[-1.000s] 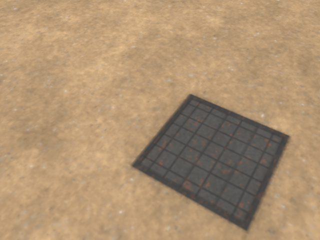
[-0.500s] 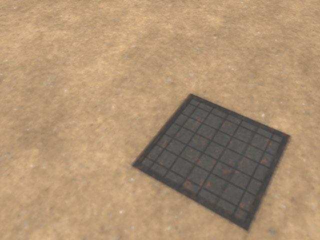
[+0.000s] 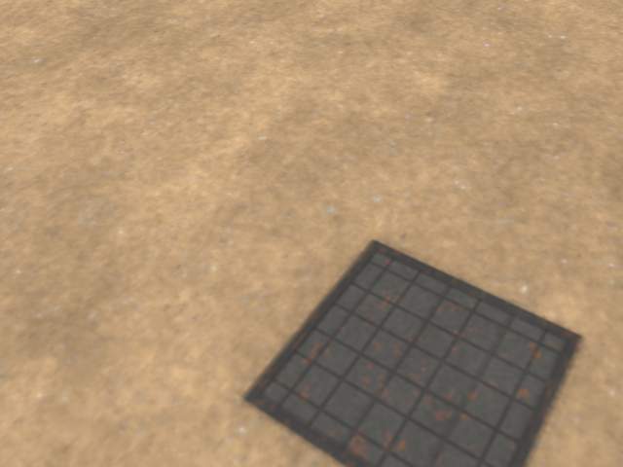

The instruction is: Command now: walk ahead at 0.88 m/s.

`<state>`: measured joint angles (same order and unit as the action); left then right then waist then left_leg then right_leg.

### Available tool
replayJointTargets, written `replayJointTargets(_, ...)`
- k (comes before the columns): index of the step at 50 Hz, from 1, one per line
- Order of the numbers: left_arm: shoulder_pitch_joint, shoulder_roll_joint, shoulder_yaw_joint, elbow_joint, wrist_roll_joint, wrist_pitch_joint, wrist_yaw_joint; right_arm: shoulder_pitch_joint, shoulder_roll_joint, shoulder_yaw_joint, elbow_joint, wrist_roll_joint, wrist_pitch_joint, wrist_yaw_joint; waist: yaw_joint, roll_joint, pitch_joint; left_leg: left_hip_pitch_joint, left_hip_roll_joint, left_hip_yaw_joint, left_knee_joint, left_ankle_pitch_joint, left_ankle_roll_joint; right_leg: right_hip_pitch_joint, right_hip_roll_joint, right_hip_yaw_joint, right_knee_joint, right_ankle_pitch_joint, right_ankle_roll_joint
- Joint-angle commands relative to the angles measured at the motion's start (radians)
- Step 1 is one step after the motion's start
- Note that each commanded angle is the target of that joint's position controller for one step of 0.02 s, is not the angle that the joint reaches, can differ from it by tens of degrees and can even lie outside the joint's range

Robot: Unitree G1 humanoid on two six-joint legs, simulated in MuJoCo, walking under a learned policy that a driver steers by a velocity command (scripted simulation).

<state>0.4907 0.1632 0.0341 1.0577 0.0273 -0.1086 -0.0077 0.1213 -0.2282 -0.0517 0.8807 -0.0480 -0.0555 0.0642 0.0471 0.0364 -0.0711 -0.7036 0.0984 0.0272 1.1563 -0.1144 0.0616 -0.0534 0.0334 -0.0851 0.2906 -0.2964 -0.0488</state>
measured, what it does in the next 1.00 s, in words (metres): walks ahead: left foot, then right foot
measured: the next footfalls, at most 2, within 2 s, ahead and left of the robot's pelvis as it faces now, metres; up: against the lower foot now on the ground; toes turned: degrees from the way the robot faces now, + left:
left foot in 0.22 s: +0.38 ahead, +0.10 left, +0.00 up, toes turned +2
right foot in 0.64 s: +0.39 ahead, -0.13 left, +0.00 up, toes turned +0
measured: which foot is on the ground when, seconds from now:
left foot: up 0.00-0.20, down 0.22-1.00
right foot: down 0.00-0.24, up 0.26-0.62, down 0.64-1.00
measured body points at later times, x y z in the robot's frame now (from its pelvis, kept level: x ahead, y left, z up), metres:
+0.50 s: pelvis +0.27 +0.03 +0.00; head +0.30 +0.04 +0.44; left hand +0.39 +0.29 -0.14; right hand +0.34 -0.22 -0.15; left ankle +0.34 +0.10 -0.74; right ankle +0.32 -0.14 -0.69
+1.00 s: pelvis +0.35 +0.00 -0.01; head +0.37 +0.00 +0.44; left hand +0.40 +0.25 -0.16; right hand +0.42 -0.26 -0.15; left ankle +0.34 +0.10 -0.74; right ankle +0.35 -0.13 -0.74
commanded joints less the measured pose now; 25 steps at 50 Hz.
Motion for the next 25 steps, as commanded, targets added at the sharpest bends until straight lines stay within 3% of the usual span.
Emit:
replayJointTargets(1, 0.041, 0.121, 0.018, -0.038, -0.009, -0.025, 0.003, -0.157, -0.038, 0.001, -0.100, 0.007, 0.007, 0.005, -0.007, -0.074, 0.219, -0.227, 0.014, 0.025, -0.130, 0.066, -0.024, 0.018, -0.227, 0.228, -0.273, 0.002, -0.134)
replayJointTargets(3, 0.026, 0.108, 0.011, -0.040, -0.009, -0.029, 0.008, -0.217, -0.005, 0.018, -0.124, 0.012, -0.001, 0.006, -0.013, -0.071, 0.250, -0.103, -0.015, 0.066, -0.338, 0.115, -0.024, -0.017, -0.194, 0.132, -0.267, 0.292, -0.125)
replayJointTargets(5, 0.039, 0.125, 0.011, -0.028, -0.013, -0.029, 0.013, -0.249, 0.020, 0.032, -0.136, 0.019, -0.009, 0.000, -0.009, -0.099, 0.250, 0.052, -0.057, 0.118, -0.493, 0.144, 0.000, -0.011, -0.197, 0.068, -0.255, 0.608, -0.108)
replayJointTargets(6, 0.065, 0.186, 0.028, -0.024, -0.061, -0.010, 0.035, -0.291, -0.011, 0.015, -0.156, 0.105, -0.051, -0.013, -0.007, -0.102, 0.219, 0.039, -0.070, 0.055, -0.541, 0.135, 0.013, 0.079, -0.238, 0.069, -0.162, 0.735, -0.101)
replayJointTargets(7, 0.054, 0.214, 0.033, -0.025, -0.060, 0.000, 0.047, -0.278, -0.039, 0.011, -0.167, 0.113, -0.072, -0.009, -0.040, -0.115, 0.177, 0.065, -0.090, 0.055, -0.608, 0.161, 0.030, 0.148, -0.255, 0.064, -0.111, 0.868, -0.087)
replayJointTargets(8, 0.050, 0.229, 0.040, -0.028, -0.046, 0.009, 0.052, -0.240, -0.071, -0.003, -0.155, 0.101, -0.082, -0.008, -0.060, -0.144, 0.128, 0.133, -0.121, 0.063, -0.637, 0.194, 0.043, 0.195, -0.261, 0.066, -0.053, 0.985, -0.071)
replayJointTargets(9, 0.039, 0.235, 0.045, -0.033, -0.032, 0.019, 0.055, -0.149, -0.107, -0.020, -0.125, 0.093, -0.083, -0.010, -0.099, -0.171, 0.056, 0.242, -0.157, 0.068, -0.645, 0.210, 0.056, 0.232, -0.253, 0.064, 0.041, 1.086, -0.050)
replayJointTargets(10, -0.002, 0.233, 0.047, -0.041, -0.024, 0.031, 0.051, 0.022, -0.144, -0.040, -0.065, 0.087, -0.079, -0.018, -0.179, -0.191, -0.034, 0.442, -0.177, 0.066, -0.670, 0.270, 0.077, 0.208, -0.225, 0.041, 0.221, 1.131, -0.021)
replayJointTargets(11, -0.031, 0.211, 0.041, -0.055, -0.024, 0.034, 0.042, 0.168, -0.171, -0.052, -0.016, 0.069, -0.064, -0.030, -0.244, -0.189, -0.109, 0.691, -0.118, 0.023, -0.677, 0.388, 0.100, 0.063, -0.184, 0.038, 0.430, 1.011, 0.016)
replayJointTargets(12, -0.028, 0.118, 0.018, -0.086, 0.000, 0.032, 0.034, 0.307, -0.242, -0.056, 0.031, 0.032, -0.051, -0.045, -0.225, 0.047, -0.233, 1.000, 0.119, -0.238, -0.560, 0.735, 0.144, -0.223, -0.058, 0.040, 0.805, 0.269, 0.050)
replayJointTargets(13, 0.217, -0.012, -0.017, -0.036, -0.037, 0.015, 0.016, 0.300, -0.236, -0.044, 0.032, 0.009, -0.059, -0.029, -0.113, 0.248, -0.469, 1.253, 0.361, -0.681, -0.626, 0.878, 0.377, -0.458, 0.102, 0.250, 1.171, -0.395, 0.072)
replayJointTargets(14, 0.197, 0.079, 0.006, -0.018, -0.056, 0.005, 0.012, 0.214, -0.186, -0.041, 0.020, 0.026, -0.049, -0.023, -0.120, 0.104, -0.443, 1.094, 0.299, -0.627, -0.718, 0.674, 0.348, -0.452, 0.040, 0.327, 1.219, -0.320, 0.056)
replayJointTargets(15, 0.051, 0.123, 0.016, -0.062, -0.069, 0.007, 0.016, 0.085, -0.125, -0.025, -0.003, 0.047, -0.049, -0.024, -0.099, 0.035, -0.233, 0.904, 0.242, -0.445, -0.752, 0.569, 0.298, -0.507, -0.021, 0.241, 1.158, -0.261, 0.057)
replayJointTargets(16, -0.041, 0.141, 0.023, -0.087, -0.057, 0.012, 0.031, 0.002, -0.098, -0.013, -0.009, 0.053, -0.053, -0.023, -0.063, -0.077, -0.112, 0.706, 0.204, -0.352, -0.804, 0.562, 0.254, -0.486, -0.075, 0.193, 1.088, -0.193, 0.066)
replayJointTargets(17, -0.081, 0.163, 0.039, -0.096, -0.045, 0.025, 0.044, -0.030, -0.073, -0.002, -0.006, 0.049, -0.060, -0.023, -0.043, -0.088, -0.056, 0.569, 0.173, -0.285, -0.836, 0.594, 0.239, -0.438, -0.104, 0.182, 1.039, -0.161, 0.068)
replayJointTargets(19, -0.046, 0.118, 0.038, -0.097, -0.037, 0.052, 0.051, -0.020, -0.064, 0.006, 0.028, 0.021, -0.064, -0.022, -0.001, -0.027, -0.027, 0.409, 0.132, -0.198, -0.884, 0.623, 0.228, -0.314, -0.133, 0.183, 0.940, -0.112, 0.065)
replayJointTargets(21, -0.057, 0.086, 0.033, -0.108, -0.034, 0.066, 0.060, -0.019, -0.073, 0.010, 0.052, 0.009, -0.069, -0.031, 0.021, 0.013, -0.014, 0.335, 0.107, -0.124, -0.903, 0.674, 0.231, -0.273, -0.140, 0.169, 0.804, -0.085, 0.073)
replayJointTargets(23, -0.114, 0.100, 0.033, -0.128, -0.027, 0.078, 0.069, -0.032, -0.101, 0.005, 0.058, 0.010, -0.061, -0.046, 0.023, 0.032, -0.031, 0.337, 0.089, -0.084, -0.903, 0.634, 0.217, -0.257, -0.144, 0.156, 0.636, -0.024, 0.081)
replayJointTargets(25, -0.176, 0.112, 0.031, -0.139, -0.027, 0.092, 0.070, -0.018, -0.127, -0.001, 0.063, 0.020, -0.043, -0.058, -0.001, 0.037, -0.048, 0.348, 0.081, -0.082, -0.921, 0.431, 0.194, -0.228, -0.138, 0.141, 0.522, 0.052, 0.084)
